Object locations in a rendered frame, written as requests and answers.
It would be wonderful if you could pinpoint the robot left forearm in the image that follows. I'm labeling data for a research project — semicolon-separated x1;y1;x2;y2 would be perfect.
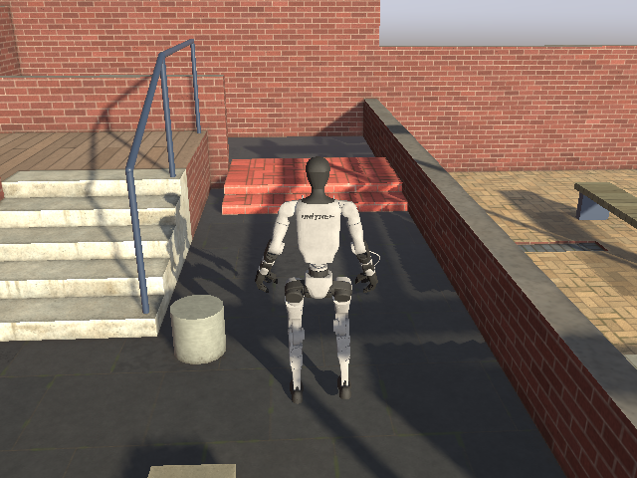
258;239;278;275

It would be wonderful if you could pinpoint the left robot upper arm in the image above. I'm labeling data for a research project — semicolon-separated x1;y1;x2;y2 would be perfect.
268;200;298;255

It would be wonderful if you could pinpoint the robot right shin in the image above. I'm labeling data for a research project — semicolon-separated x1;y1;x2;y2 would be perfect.
336;318;350;386

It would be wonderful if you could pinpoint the robot right thigh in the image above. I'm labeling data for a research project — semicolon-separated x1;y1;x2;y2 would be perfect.
331;277;352;336

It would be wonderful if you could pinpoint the right robot upper arm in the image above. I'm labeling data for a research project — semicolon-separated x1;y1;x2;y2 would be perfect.
338;200;366;255

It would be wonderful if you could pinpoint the robot right forearm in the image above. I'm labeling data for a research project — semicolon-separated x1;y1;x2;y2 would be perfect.
356;239;375;276

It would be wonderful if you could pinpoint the left robot hand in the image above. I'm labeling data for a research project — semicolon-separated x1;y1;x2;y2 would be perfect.
255;270;278;293

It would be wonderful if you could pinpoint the right robot hand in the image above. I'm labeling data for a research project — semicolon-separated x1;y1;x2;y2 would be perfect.
355;272;378;293

